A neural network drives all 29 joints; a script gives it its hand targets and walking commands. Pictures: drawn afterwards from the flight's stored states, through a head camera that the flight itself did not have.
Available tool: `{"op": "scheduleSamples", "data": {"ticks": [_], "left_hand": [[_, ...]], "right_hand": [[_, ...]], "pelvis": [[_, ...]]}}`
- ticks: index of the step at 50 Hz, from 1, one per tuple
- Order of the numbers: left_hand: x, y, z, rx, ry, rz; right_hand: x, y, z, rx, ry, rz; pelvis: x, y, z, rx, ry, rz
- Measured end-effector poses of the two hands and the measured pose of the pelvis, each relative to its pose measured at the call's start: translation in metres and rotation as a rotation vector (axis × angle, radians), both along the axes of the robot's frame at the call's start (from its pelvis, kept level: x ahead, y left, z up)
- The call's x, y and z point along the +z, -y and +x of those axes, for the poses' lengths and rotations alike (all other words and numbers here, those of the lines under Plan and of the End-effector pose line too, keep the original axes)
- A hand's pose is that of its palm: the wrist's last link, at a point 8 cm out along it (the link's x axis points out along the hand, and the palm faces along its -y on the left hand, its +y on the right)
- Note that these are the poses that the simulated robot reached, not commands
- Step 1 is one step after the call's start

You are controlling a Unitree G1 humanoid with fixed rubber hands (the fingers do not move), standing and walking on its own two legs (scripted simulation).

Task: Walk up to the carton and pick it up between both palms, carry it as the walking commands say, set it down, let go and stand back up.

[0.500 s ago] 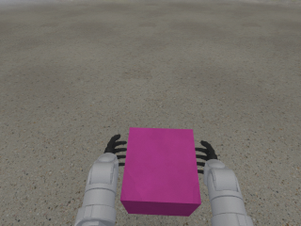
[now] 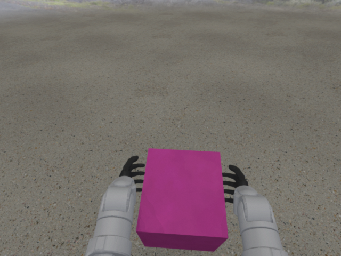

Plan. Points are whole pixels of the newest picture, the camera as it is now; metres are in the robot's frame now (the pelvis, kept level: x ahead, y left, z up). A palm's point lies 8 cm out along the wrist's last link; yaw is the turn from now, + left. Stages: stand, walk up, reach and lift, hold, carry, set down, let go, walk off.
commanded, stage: hold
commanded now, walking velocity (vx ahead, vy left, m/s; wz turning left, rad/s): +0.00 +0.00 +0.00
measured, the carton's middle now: (181, 200) +0.30 +0.00 -0.03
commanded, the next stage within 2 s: carry in 0.68 s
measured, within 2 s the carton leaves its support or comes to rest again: neither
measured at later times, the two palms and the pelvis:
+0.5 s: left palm (126, 188) +0.28 +0.14 +0.05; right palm (241, 194) +0.28 -0.14 +0.04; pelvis -0.01 -0.01 +0.00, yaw +1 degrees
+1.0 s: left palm (143, 180) +0.29 +0.09 +0.07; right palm (258, 193) +0.27 -0.17 +0.06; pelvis -0.03 -0.02 -0.03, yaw -2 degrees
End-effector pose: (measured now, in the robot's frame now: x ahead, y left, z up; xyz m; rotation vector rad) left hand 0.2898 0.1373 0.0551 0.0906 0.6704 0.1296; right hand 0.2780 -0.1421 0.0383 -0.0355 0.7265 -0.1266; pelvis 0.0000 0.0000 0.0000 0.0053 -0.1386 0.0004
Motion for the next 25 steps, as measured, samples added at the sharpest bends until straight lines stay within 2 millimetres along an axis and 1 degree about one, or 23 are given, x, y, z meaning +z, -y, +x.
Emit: {"op": "scheduleSamples", "data": {"ticks": [3,8,13,17,25], "left_hand": [[0.002,-0.003,-0.003,0.016,0.012,-0.003],[-0.004,-0.003,-0.009,0.030,-0.003,-0.015],[-0.005,-0.001,-0.010,0.035,0.004,-0.028],[-0.004,0.000,-0.010,0.029,0.007,-0.025],[-0.006,0.001,-0.010,0.019,-0.004,-0.028]], "right_hand": [[0.002,-0.002,0.000,0.029,0.013,-0.003],[-0.001,-0.002,0.001,0.038,-0.005,-0.023],[0.000,-0.001,0.002,0.031,-0.001,-0.032],[0.002,0.001,0.002,0.026,0.008,-0.024],[-0.002,0.001,-0.001,0.009,-0.003,-0.033]], "pelvis": [[0.000,0.003,0.000,0.003,0.010,0.000],[-0.002,0.008,-0.003,0.009,0.019,-0.002],[-0.003,0.011,-0.005,0.011,0.015,-0.004],[-0.003,0.011,-0.006,0.015,0.018,-0.004],[-0.003,0.010,-0.007,0.011,0.014,-0.005]]}}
